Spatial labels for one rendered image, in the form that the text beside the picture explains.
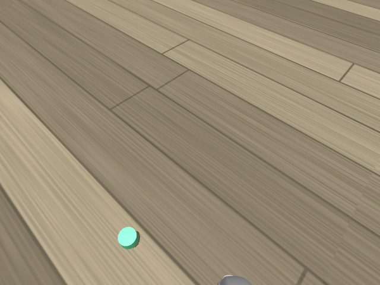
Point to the tin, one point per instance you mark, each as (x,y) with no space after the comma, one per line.
(128,237)

